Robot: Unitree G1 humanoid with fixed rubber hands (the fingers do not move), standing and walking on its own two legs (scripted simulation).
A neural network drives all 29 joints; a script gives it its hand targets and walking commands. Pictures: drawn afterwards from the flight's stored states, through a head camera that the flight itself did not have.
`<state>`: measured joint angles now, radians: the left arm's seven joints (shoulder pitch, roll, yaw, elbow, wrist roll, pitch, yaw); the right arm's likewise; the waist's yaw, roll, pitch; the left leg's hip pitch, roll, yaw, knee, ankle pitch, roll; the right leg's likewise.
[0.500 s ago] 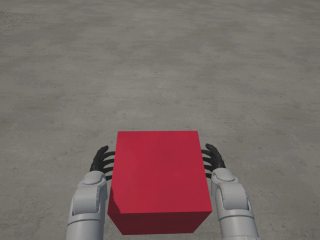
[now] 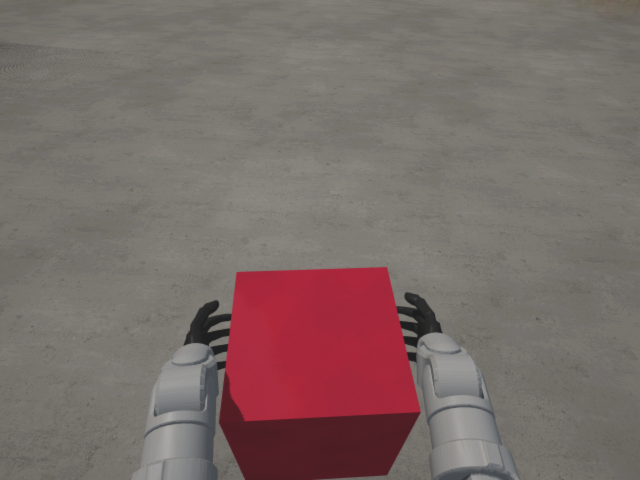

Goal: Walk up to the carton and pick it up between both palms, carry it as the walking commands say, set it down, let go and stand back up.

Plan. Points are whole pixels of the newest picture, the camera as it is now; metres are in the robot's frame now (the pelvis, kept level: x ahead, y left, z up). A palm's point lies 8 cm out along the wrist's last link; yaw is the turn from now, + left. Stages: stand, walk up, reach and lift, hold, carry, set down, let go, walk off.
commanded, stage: set down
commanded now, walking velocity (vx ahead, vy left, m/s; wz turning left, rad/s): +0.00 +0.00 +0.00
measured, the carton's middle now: (315, 378) +0.30 +0.03 -0.05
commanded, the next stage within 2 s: none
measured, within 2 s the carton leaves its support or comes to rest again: neither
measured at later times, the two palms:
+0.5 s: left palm (213, 378) +0.29 +0.18 -0.06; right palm (415, 364) +0.33 -0.12 -0.05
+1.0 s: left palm (224, 387) +0.33 +0.19 -0.16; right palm (399, 379) +0.36 -0.11 -0.15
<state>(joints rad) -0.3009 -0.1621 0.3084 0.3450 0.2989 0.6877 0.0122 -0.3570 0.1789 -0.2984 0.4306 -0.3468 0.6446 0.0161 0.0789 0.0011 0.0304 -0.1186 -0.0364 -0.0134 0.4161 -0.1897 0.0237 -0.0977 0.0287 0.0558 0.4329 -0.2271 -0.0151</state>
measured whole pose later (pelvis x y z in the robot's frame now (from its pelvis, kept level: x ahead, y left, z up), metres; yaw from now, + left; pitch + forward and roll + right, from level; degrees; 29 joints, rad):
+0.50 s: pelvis -0.02 -0.03 -0.02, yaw +1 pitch +9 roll +0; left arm -0.41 -0.15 0.46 0.47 0.34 0.37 -0.05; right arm -0.46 0.22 -0.38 0.56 -0.34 0.33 -0.04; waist 0.09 -0.03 0.04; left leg -0.57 -0.02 -0.05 0.66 -0.25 -0.01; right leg -0.55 0.07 0.04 0.69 -0.29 -0.04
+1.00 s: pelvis -0.04 +0.00 -0.09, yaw +0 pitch +29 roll -1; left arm -0.58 -0.14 0.46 0.50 0.28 0.29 0.00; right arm -0.63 0.15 -0.42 0.59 -0.28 0.24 -0.02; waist 0.06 -0.04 -0.12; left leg -1.21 -0.05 -0.05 1.03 -0.33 0.01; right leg -1.18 0.08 0.06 1.04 -0.37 0.00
